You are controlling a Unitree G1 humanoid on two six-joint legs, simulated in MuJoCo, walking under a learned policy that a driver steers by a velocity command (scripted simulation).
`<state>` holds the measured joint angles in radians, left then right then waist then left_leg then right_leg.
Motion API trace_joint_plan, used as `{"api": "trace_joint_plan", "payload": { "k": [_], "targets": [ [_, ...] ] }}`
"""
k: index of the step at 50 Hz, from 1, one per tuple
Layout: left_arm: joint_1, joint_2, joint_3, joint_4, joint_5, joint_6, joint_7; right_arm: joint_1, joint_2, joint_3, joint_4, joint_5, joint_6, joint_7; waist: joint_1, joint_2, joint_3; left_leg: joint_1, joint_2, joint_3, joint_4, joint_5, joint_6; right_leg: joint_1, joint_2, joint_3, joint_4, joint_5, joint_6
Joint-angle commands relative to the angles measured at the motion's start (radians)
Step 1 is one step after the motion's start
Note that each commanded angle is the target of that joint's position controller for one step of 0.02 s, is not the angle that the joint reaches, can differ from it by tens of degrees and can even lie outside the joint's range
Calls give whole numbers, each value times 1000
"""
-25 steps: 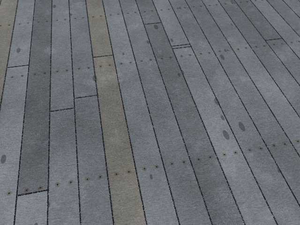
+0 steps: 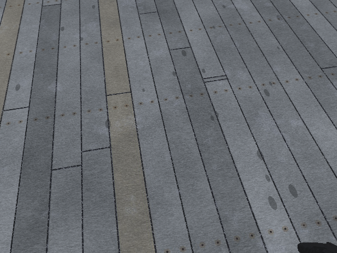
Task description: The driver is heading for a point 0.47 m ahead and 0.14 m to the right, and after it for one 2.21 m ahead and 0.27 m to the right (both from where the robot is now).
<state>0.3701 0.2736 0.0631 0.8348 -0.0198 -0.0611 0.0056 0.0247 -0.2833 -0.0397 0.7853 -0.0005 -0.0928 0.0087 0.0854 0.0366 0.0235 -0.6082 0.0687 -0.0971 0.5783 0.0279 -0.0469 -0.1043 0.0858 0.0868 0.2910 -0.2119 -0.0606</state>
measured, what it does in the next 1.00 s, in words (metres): walks ahead, turning right: left foot, then right foot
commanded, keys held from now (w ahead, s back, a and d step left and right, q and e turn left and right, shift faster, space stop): w+e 0.72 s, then w+q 0.28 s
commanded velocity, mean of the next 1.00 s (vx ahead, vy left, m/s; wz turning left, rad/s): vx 0.50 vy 0.00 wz -0.43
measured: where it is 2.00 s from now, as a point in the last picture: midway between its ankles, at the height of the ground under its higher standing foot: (244, 131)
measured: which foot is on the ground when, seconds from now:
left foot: up 0.00-0.10, down 0.12-0.66, up 0.68-1.00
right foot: down 0.00-0.12, up 0.14-0.62, down 0.64-1.00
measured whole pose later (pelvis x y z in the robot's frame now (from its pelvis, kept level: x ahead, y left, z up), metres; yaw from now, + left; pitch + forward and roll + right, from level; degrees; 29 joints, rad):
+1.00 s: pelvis +0.50 -0.12 +0.00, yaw -26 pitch +1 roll -1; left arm 0.30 0.26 0.05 0.75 0.01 -0.08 -0.01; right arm 0.15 -0.30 -0.05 0.82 0.02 -0.07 0.02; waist 0.04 0.05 0.03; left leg -0.71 0.13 -0.04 0.75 0.09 -0.03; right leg -0.02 0.09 -0.03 0.22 -0.21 -0.08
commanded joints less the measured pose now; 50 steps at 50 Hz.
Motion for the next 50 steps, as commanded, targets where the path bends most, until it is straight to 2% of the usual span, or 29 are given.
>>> {"api": "trace_joint_plan", "payload": {
  "k": [1,4,5,6,7,8,9,10,11,12,15,18,22,27,29,30,31,32,33,34,35,36,37,38,39,41,43,47,50],
  "targets": [
    [7,176,46,-51,-9,-4,12,-86,-88,-20,-83,10,-21,7,-23,-114,4,132,-40,12,-80,37,2,-83,-246,209,-57,71,-140],
    [-6,175,50,-58,-2,9,18,-28,-128,-35,-73,13,-35,11,-67,-146,-17,236,-44,17,-122,-71,34,-44,-259,271,43,81,-114],
    [-10,150,42,-64,1,13,18,54,-145,-47,-49,10,-38,7,-107,-144,-53,352,-44,32,-155,-96,57,-63,-221,262,119,104,-93],
    [-17,97,23,-81,9,12,14,182,-185,-63,-30,-5,-44,1,-167,-97,-159,564,49,-43,-141,-130,107,-141,-158,211,321,76,-61],
    [63,26,3,-109,7,3,12,307,-272,-86,-15,-17,-36,-7,-168,128,-305,911,270,-351,-163,-234,215,-426,-26,70,654,-193,9],
    [110,55,1,-129,-17,-7,12,347,-258,-86,13,-1,-21,1,-149,316,-335,974,378,-673,-267,-485,298,-648,-36,48,877,-404,24],
    [56,150,25,-115,-25,-4,14,286,-164,-62,-14,4,-20,3,-163,167,-203,859,333,-577,-298,-568,261,-703,-95,85,965,-323,27],
    [-13,165,32,-125,-19,3,15,233,-125,-50,-22,2,-16,2,-157,96,-117,744,291,-419,-304,-479,223,-696,-129,55,969,-242,30],
    [-40,152,34,-130,-10,8,14,184,-97,-41,-23,-4,-14,3,-134,62,-62,641,246,-310,-330,-367,209,-660,-159,45,933,-176,37],
    [-53,138,38,-138,-5,15,11,156,-78,-35,-19,-9,-13,1,-114,81,-32,573,219,-232,-354,-287,202,-629,-187,45,893,-132,39],
    [-67,84,31,-161,-9,34,0,152,-96,-44,2,-10,-23,-2,-97,77,-9,496,195,-82,-418,-149,216,-588,-214,17,843,-58,51],
    [-120,72,27,-193,-4,38,-4,169,-127,-56,22,-8,-26,-6,-102,39,2,519,202,17,-440,-31,232,-628,-219,17,727,48,65],
    [-227,52,15,-229,-4,28,-30,189,-155,-62,34,-3,-14,-12,-139,22,25,542,178,156,-444,34,209,-582,-205,-43,509,222,54],
    [-355,53,10,-295,-5,31,-58,259,-196,-74,63,19,14,-14,-169,16,68,665,218,230,-401,115,183,-575,-178,-111,362,174,15],
    [-336,80,23,-306,-1,35,-63,254,-223,-82,62,28,27,-18,-134,41,38,705,223,268,-301,389,164,-493,-129,-158,339,76,-22],
    [-288,105,36,-300,2,39,-62,251,-239,-88,60,33,34,-21,-99,60,-3,713,220,286,-204,561,154,-408,-91,-187,338,25,-44],
    [-169,141,58,-272,1,42,-59,241,-246,-90,56,37,42,-25,-26,54,-69,685,200,311,-36,661,137,-250,-46,-209,300,28,-75],
    [7,200,93,-221,-2,49,-44,241,-222,-79,50,31,42,-29,63,18,-158,539,162,329,202,569,101,30,-23,-179,249,84,-116],
    [86,299,115,-201,-10,58,-21,287,-112,-44,15,-17,32,-23,35,-205,-234,170,67,329,551,-116,49,353,-251,191,236,67,-213],
    [50,330,105,-244,-8,37,-29,298,-72,-19,-33,-12,-6,-10,-19,-297,-394,-103,-107,109,795,-645,23,523,-432,742,53,-135,-386],
    [45,237,78,-240,-1,21,-39,174,-167,-44,-53,29,-32,3,41,-156,-328,-212,-47,4,826,-570,40,484,-412,662,-4,-147,-324],
    [11,206,67,-233,3,9,-39,134,-166,-41,-72,43,-48,8,17,-137,-200,-228,-10,20,763,-480,61,352,-374,516,-6,-83,-285],
    [-64,167,53,-233,5,5,-37,159,-149,-38,-43,28,-49,1,-38,-47,-137,-162,42,26,672,-402,61,202,-335,384,-7,23,-243],
    [-123,124,38,-243,14,2,-33,184,-155,-43,-23,13,-39,-2,-73,-63,-101,-88,76,29,597,-354,53,92,-305,293,-20,145,-221],
    [-150,108,30,-249,25,-1,-30,214,-152,-45,-8,12,-23,2,-97,-88,-91,-26,92,30,577,-325,47,20,-289,247,-45,211,-213],
    [-147,121,31,-229,26,-15,-27,240,-122,-40,10,9,2,3,-110,-88,-84,13,93,51,538,-279,25,-51,-281,169,-84,321,-221],
    [-124,139,35,-202,28,-26,-20,191,-103,-34,-3,8,17,-1,-98,-83,-42,-35,97,52,456,-184,7,-70,-275,99,-122,339,-213],
    [-101,138,29,-160,33,-31,-9,102,-81,-25,-22,16,13,9,-57,-86,7,-53,72,56,220,72,14,-45,-242,-27,-159,270,-153],
    [-72,153,33,-124,31,-35,-7,26,-67,-17,-48,26,8,22,-20,-83,47,-45,37,66,92,147,33,2,-270,-76,-185,234,-136]
  ]
}}
Keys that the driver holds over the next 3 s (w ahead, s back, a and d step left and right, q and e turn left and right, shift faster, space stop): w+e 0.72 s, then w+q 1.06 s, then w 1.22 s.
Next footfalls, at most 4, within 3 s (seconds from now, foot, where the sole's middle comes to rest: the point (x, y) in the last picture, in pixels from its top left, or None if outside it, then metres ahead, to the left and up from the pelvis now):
0.12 left None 0.24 0.15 -0.78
0.64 right None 0.44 -0.18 -0.78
1.20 left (222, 176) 0.82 -0.12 -0.78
1.66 right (274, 139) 1.05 -0.37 -0.78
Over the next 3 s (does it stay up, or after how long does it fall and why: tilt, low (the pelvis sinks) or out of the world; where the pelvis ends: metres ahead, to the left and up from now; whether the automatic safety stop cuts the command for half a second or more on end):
stays up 1.61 -0.20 0.00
